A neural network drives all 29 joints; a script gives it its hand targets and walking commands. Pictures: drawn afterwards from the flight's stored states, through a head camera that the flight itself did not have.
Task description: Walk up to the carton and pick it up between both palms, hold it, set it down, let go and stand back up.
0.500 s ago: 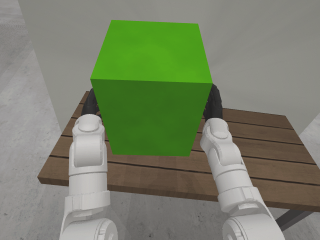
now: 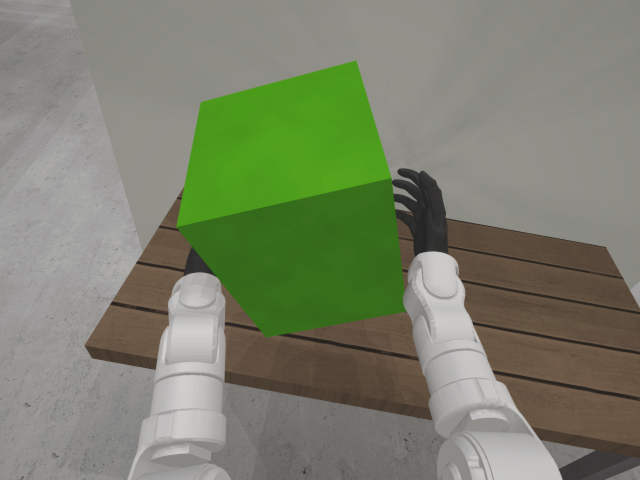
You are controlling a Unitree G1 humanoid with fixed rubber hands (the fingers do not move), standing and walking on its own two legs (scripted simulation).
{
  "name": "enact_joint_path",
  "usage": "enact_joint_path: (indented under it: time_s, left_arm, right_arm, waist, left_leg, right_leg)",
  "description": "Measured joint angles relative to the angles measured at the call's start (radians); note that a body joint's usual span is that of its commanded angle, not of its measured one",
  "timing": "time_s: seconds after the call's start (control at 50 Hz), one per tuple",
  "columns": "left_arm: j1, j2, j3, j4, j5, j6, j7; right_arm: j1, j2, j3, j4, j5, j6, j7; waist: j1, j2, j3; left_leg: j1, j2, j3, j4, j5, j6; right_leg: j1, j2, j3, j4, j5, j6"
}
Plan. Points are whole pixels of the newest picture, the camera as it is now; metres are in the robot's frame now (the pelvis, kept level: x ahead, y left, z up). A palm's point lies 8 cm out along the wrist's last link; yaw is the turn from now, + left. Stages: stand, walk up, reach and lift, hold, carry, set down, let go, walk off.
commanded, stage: set down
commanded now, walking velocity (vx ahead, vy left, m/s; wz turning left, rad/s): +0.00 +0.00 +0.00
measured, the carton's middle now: (307, 210) +0.43 +0.04 +0.14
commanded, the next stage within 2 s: none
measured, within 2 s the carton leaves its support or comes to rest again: neither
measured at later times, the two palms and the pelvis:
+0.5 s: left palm (210, 271) +0.36 +0.15 +0.08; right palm (427, 244) +0.39 -0.12 +0.13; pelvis +0.02 -0.01 +0.00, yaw +0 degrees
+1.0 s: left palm (237, 288) +0.37 +0.12 +0.04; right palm (438, 250) +0.40 -0.14 +0.11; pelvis +0.00 -0.02 +0.00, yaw -3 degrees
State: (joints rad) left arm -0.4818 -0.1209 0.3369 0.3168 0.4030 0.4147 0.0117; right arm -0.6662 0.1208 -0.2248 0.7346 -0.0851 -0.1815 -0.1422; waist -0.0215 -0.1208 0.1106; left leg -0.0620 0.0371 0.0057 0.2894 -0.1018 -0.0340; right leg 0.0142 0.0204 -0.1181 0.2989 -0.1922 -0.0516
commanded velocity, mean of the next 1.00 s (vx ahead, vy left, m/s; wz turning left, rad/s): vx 0.00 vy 0.00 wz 0.00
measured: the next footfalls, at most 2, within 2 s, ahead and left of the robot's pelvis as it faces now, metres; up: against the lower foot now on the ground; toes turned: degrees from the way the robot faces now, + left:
none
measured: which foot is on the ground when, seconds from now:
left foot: down 0.00-1.00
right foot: down 0.00-1.00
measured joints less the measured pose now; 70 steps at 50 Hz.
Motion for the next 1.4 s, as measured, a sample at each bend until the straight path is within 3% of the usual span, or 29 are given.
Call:
enact_joint_path:
  time_s: [0.16, 0.28, 0.38, 0.6, 0.82, 0.92, 1.04, 1.18, 1.4]
  left_arm:
    - [0.044, 0.009, -0.057, -0.030, -0.043, -0.047, 0.073]
    - [0.048, 0.001, -0.044, -0.076, -0.033, -0.026, 0.049]
    - [0.057, -0.022, -0.017, -0.102, 0.004, 0.003, 0.022]
    - [0.041, -0.035, 0.035, -0.034, 0.025, -0.027, 0.024]
    - [-0.061, -0.045, 0.083, 0.185, 0.024, -0.141, 0.074]
    - [-0.097, -0.069, 0.132, 0.271, 0.036, -0.191, 0.094]
    - [-0.096, -0.087, 0.186, 0.313, 0.047, -0.255, 0.104]
    - [-0.075, -0.096, 0.234, 0.342, 0.038, -0.331, 0.110]
    - [-0.075, -0.072, 0.224, 0.404, 0.005, -0.431, 0.140]
  right_arm:
    - [0.038, -0.022, 0.081, -0.011, 0.096, -0.040, -0.040]
    - [0.071, -0.038, 0.150, -0.074, 0.136, -0.018, -0.082]
    - [0.079, -0.045, 0.178, -0.085, 0.135, 0.001, -0.091]
    - [0.022, -0.007, 0.084, 0.040, 0.034, -0.048, -0.059]
    - [-0.069, 0.005, -0.137, 0.180, -0.087, -0.111, 0.007]
    - [-0.099, -0.003, -0.212, 0.222, -0.129, -0.114, 0.035]
    - [-0.119, 0.000, -0.249, 0.249, -0.177, -0.120, 0.050]
    - [-0.115, 0.018, -0.258, 0.265, -0.226, -0.141, 0.036]
    - [-0.140, 0.018, -0.273, 0.304, -0.275, -0.197, 0.027]
  waist:
    - [-0.026, 0.008, -0.006]
    - [-0.043, 0.017, -0.018]
    - [-0.029, 0.025, -0.012]
    - [0.003, 0.022, 0.009]
    - [0.016, 0.016, -0.041]
    - [0.037, 0.021, -0.067]
    - [0.048, 0.036, -0.070]
    - [0.056, 0.056, -0.070]
    - [0.066, 0.071, -0.098]
  left_leg:
    - [-0.051, 0.012, -0.018, 0.042, -0.031, -0.012]
    - [-0.045, 0.011, -0.015, 0.042, -0.041, -0.013]
    - [-0.008, 0.010, -0.002, 0.029, -0.044, -0.013]
    - [-0.014, 0.016, -0.010, 0.018, -0.025, -0.020]
    - [-0.098, 0.026, 0.003, -0.002, 0.014, -0.024]
    - [-0.123, 0.032, 0.030, -0.016, 0.023, -0.024]
    - [-0.133, 0.037, 0.050, -0.020, 0.020, -0.025]
    - [-0.152, 0.037, 0.058, -0.009, 0.006, -0.026]
    - [-0.246, 0.040, 0.059, 0.027, -0.017, -0.027]
  right_leg:
    - [-0.024, 0.014, -0.017, -0.003, -0.014, -0.009]
    - [-0.027, 0.011, -0.013, 0.014, -0.031, -0.007]
    - [-0.002, 0.009, 0.000, 0.017, -0.039, -0.007]
    - [-0.006, 0.016, -0.011, 0.006, -0.024, -0.016]
    - [-0.107, 0.023, -0.004, 0.012, 0.005, -0.026]
    - [-0.155, 0.026, 0.018, 0.026, 0.008, -0.028]
    - [-0.179, 0.028, 0.033, 0.038, 0.003, -0.029]
    - [-0.203, 0.025, 0.037, 0.056, -0.014, -0.027]
    - [-0.286, 0.026, 0.034, 0.072, -0.027, -0.027]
